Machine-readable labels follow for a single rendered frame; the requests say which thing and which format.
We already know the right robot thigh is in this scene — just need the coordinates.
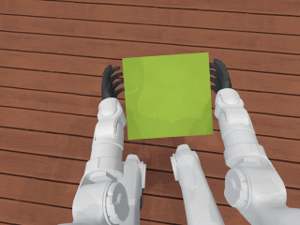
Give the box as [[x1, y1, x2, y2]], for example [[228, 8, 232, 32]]
[[170, 149, 225, 225]]

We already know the robot right upper arm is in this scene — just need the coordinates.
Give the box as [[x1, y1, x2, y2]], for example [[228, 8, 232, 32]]
[[224, 166, 300, 225]]

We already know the robot left foot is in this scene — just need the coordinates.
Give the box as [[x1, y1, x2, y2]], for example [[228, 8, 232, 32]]
[[140, 187, 144, 211]]

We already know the robot right hand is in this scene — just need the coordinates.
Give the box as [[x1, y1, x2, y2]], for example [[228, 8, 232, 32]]
[[209, 58, 233, 94]]

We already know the carton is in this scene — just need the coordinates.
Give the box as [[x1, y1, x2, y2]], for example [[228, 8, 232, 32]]
[[122, 52, 214, 140]]

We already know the robot left hand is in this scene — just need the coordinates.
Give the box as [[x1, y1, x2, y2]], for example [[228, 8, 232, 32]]
[[101, 65, 125, 100]]

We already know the robot right forearm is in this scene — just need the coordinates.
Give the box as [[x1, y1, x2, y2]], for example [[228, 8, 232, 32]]
[[214, 88, 287, 201]]

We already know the robot left forearm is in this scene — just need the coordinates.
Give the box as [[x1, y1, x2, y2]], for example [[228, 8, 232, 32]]
[[72, 97, 127, 216]]

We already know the robot left upper arm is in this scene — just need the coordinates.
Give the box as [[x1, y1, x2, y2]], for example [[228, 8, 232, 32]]
[[58, 180, 129, 225]]

